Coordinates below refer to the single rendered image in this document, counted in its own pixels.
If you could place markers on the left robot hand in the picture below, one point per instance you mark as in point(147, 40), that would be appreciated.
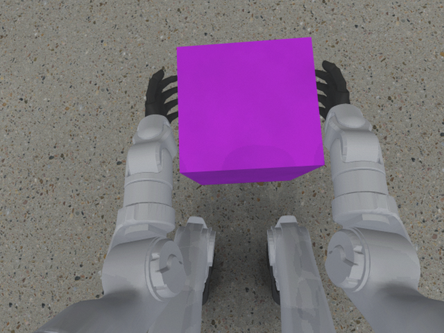
point(155, 98)

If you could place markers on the right robot forearm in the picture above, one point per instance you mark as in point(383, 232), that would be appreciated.
point(361, 196)

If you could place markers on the right robot thigh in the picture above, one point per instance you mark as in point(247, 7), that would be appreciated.
point(303, 304)

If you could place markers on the carton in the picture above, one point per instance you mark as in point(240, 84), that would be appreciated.
point(248, 111)

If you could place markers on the left robot upper arm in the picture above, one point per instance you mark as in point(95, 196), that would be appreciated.
point(139, 279)

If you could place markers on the right robot hand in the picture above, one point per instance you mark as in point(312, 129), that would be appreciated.
point(335, 89)

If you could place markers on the left robot forearm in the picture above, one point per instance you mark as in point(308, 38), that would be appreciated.
point(147, 204)

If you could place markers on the robot right foot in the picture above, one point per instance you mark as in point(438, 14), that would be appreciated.
point(275, 292)

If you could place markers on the right robot upper arm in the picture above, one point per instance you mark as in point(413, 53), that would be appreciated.
point(379, 272)

